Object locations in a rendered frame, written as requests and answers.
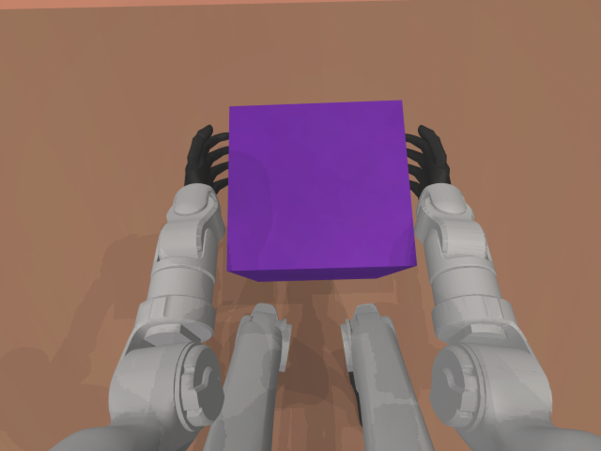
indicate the carton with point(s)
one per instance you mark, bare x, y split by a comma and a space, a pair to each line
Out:
318, 191

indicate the right robot forearm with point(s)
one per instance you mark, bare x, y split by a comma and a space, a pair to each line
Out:
468, 302

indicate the left robot upper arm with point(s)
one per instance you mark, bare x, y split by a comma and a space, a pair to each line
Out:
160, 399

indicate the right robot upper arm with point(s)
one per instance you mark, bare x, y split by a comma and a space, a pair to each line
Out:
498, 399

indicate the robot right foot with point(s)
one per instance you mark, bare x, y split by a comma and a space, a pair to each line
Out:
351, 377

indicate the robot left hand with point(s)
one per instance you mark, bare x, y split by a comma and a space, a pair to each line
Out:
198, 168

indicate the robot right hand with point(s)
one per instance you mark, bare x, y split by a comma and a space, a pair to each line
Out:
433, 167

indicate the left robot forearm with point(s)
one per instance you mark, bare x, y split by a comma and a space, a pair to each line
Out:
178, 307

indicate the robot left thigh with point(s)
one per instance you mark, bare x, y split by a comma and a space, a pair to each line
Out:
246, 419

